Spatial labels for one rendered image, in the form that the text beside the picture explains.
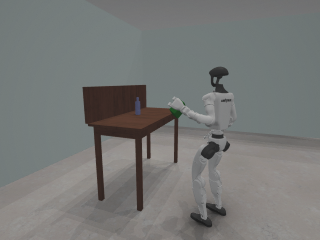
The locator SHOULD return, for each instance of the left robot foot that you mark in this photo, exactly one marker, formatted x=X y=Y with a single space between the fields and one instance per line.
x=197 y=217

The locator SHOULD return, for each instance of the right robot hand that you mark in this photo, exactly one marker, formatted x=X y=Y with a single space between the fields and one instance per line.
x=208 y=135

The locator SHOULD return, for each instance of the left robot upper arm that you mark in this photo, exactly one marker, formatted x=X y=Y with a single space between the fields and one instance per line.
x=209 y=100

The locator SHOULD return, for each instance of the left robot forearm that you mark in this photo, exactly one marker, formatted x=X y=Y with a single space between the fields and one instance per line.
x=199 y=118

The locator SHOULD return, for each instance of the right robot upper arm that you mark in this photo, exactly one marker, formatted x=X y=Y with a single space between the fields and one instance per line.
x=233 y=115

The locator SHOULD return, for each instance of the table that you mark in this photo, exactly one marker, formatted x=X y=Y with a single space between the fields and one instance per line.
x=111 y=111

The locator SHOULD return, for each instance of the left robot hand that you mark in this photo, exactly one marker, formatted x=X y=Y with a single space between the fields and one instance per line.
x=177 y=104

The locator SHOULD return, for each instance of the right robot forearm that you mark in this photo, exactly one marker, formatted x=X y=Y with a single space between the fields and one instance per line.
x=230 y=124

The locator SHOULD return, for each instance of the sponge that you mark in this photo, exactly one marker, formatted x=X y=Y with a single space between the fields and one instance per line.
x=176 y=113

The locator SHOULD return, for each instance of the humanoid robot torso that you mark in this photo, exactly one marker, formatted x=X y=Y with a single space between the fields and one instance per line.
x=222 y=108

